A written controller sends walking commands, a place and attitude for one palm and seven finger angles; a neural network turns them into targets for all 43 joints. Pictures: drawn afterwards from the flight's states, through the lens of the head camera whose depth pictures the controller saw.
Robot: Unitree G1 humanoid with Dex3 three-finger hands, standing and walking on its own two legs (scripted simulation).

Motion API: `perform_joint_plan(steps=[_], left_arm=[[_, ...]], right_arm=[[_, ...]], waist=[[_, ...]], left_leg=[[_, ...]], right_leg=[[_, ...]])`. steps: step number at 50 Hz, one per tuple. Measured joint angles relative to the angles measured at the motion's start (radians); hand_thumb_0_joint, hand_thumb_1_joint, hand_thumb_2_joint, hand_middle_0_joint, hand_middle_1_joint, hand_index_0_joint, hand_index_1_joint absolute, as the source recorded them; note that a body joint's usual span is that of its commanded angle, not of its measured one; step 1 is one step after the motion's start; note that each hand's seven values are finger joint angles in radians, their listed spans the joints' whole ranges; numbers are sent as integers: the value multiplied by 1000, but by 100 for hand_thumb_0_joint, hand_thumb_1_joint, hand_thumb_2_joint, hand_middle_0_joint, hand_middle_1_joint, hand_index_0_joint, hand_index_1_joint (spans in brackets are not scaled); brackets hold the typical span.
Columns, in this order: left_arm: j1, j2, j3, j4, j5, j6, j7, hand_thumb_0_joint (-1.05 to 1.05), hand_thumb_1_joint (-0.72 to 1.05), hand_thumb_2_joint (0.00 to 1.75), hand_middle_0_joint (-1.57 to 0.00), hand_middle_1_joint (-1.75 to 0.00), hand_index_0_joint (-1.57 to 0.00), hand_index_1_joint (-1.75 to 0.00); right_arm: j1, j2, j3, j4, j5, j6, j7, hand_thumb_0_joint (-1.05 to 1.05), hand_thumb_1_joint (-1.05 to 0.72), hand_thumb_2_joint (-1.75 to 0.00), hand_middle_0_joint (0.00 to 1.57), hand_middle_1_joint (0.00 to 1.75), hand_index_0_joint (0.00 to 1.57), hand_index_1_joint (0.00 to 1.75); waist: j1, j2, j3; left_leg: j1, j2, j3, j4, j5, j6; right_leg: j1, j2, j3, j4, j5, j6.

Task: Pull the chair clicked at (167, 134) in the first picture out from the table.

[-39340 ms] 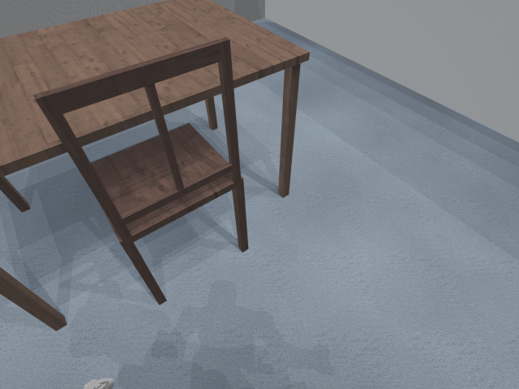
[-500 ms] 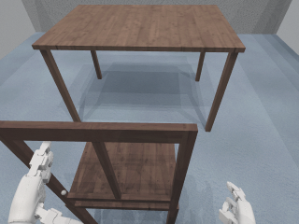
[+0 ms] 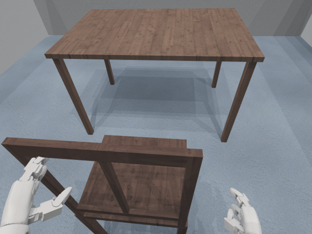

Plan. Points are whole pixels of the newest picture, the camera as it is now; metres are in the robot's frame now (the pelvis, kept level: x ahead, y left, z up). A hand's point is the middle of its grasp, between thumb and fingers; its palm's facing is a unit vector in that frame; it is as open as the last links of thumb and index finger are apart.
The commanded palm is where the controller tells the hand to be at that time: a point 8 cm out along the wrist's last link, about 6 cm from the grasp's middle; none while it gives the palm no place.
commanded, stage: draw the hand back to the body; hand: left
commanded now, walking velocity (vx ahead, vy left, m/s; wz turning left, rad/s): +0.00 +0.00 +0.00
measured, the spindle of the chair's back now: (117, 190) +0.24 +0.15 -0.05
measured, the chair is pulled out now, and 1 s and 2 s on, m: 0.61 0.61 0.62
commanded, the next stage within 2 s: step back with the hand held close in 0.48 s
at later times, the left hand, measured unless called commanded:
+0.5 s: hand (53, 196) +0.16 +0.25 +0.08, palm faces +0.35 -0.80 -0.48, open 6.9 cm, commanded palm +0.14 +0.29 +0.18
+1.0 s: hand (39, 213) +0.13 +0.25 +0.09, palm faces +0.14 -0.82 -0.56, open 6.9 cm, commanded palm +0.08 +0.30 +0.18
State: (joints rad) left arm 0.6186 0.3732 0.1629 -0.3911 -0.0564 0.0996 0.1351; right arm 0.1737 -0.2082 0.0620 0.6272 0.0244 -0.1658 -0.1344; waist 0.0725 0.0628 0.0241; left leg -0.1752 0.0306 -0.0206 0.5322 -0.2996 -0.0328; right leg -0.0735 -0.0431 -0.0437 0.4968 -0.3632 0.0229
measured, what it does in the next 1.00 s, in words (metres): shifts its weight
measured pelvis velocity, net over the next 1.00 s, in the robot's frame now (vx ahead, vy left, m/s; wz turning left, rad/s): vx -0.06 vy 0.00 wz -0.01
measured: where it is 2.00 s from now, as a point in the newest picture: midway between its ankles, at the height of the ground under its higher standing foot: outside the picture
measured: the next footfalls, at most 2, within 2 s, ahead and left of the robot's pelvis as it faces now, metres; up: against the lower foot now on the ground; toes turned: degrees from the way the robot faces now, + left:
left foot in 1.38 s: -0.05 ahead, +0.14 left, +0.00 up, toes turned +0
right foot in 1.72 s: -0.22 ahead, -0.12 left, +0.00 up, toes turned +2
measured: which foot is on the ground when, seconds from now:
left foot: down 0.00-1.00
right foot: down 0.00-1.00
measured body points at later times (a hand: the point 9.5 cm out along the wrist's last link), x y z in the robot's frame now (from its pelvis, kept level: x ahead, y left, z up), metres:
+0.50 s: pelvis +0.00 -0.02 +0.00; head -0.01 -0.05 +0.45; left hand +0.14 +0.29 +0.11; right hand +0.20 -0.23 -0.08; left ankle +0.00 +0.14 -0.73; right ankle -0.06 -0.13 -0.73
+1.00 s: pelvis -0.06 +0.00 +0.00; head +0.00 +0.01 +0.44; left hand +0.11 +0.29 +0.12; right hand +0.13 -0.23 -0.09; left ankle +0.00 +0.14 -0.73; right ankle -0.06 -0.13 -0.73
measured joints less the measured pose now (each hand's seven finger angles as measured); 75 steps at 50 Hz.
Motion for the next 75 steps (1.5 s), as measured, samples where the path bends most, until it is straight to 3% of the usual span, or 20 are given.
perform_joint_plan(steps=[7, 13, 31, 35, 43, 50, 55, 60, 64, 67, 69, 72, 75], left_arm=[[-30, 31, 24, 9, -15, 60, 4, 0, 66, 78, -24, -28, -31, -27], [-44, 24, 41, 18, -17, 81, 8, 1, 81, 85, -25, -31, -34, -30], [-46, 1, 48, 22, -12, 72, 11, 1, 89, 90, -23, -31, -32, -33], [-73, 26, 68, 32, -27, 42, -26, 1, 89, 90, -24, -32, -33, -33], [-40, 68, 118, -65, -28, 0, -17, 1, 89, 90, -24, -32, -31, -32], [58, 148, 143, -161, -33, -30, -23, 1, 89, 90, -22, -31, -33, -33], [85, 185, 172, -206, -35, -86, -16, 1, 89, 90, -22, -31, -36, -35], [6, 167, 289, -287, -28, -221, 32, 1, 89, 89, -22, -31, -31, -34], [-62, 104, 333, -213, -14, -295, 54, 1, 89, 90, -21, -30, -26, -32], [-109, 37, 297, -82, -6, -280, 54, 0, 89, 90, -21, -30, -24, -31], [-147, 9, 268, -3, -1, -255, 47, 0, 89, 90, -21, -30, -23, -31], [-178, -15, 241, 70, 9, -227, 37, 0, 89, 90, -20, -30, -21, -31], [-126, -14, 230, 7, 20, -210, 26, 1, 89, 90, -20, -30, -21, -30]], right_arm=[[-11, -8, 5, 18, 1, -26, 6, 2, -90, -90, 20, 30, 21, 30], [-12, -20, -1, 30, 1, -45, 14, 2, -90, -90, 20, 30, 21, 30], [-1, -30, -17, 50, 0, -67, 16, 2, -90, -90, 20, 30, 21, 30], [-3, -30, -27, -6, 15, -5, 24, 2, -90, -90, 20, 30, 21, 30], [-55, -28, -41, -71, 14, 86, 35, 1, -90, -90, 20, 30, 21, 30], [-48, -6, -52, -70, 15, 105, 29, 1, -90, -90, 20, 30, 21, 30], [-25, 6, -50, -56, 11, 85, 18, 1, -90, -90, 20, 30, 21, 30], [9, 3, -46, -27, 2, 58, 11, 1, -90, -90, 20, 30, 21, 30], [24, -4, -57, 9, -2, 67, 25, 1, -90, -90, 20, 30, 21, 30], [34, -26, -73, 36, 0, 87, 35, 1, -90, -90, 20, 30, 21, 30], [42, -39, -80, 37, 6, 96, 32, 1, -90, -90, 20, 30, 21, 30], [28, -19, -73, 37, 9, 104, 27, 1, -90, -90, 20, 30, 21, 30], [33, 10, -54, -1, -7, 83, 36, 2, -90, -90, 20, 30, 21, 30]], waist=[[4, 3, 14], [1, 8, 20], [-5, 11, 22], [0, 13, 52], [-31, -21, 144], [-57, -48, 139], [-55, -58, 120], [-38, -34, 73], [-42, -7, -9], [-61, 19, -76], [-81, 35, -99], [-87, -20, -55], [-103, -66, -10]], left_leg=[[29, 5, -4, -21, 7, -9], [36, 12, -8, -24, 9, -16], [28, 17, -10, -16, 9, -21], [-3, 25, -17, -7, 19, -19], [-84, 24, -4, -25, 81, -10], [-153, 24, -9, 7, 105, -3], [-198, 25, -25, 33, 122, -3], [-240, 26, -46, 71, 117, -2], [-269, 11, -32, 180, -39, 4], [-234, -8, -8, 250, -66, 17], [-182, 0, -11, 167, -71, 33], [-181, -21, 13, 133, -2, 44], [-191, -15, 17, 90, 44, 44]], right_leg=[[25, 5, -5, -10, 0, -8], [29, 12, -8, -6, -3, -15], [19, 18, -9, 7, -6, -20], [1, 27, -15, -8, 16, -19], [-93, 25, 1, -11, 76, -9], [-158, 26, -2, 15, 102, -3], [-199, 29, -15, 43, 114, -5], [-227, 31, -37, 69, 120, -11], [-246, 22, -17, 81, 124, -15], [-266, 8, 2, 98, 123, 1], [-288, 5, -9, 114, 121, 14], [-302, -13, 17, 111, 127, 17], [-321, 1, 30, 140, 72, 4]])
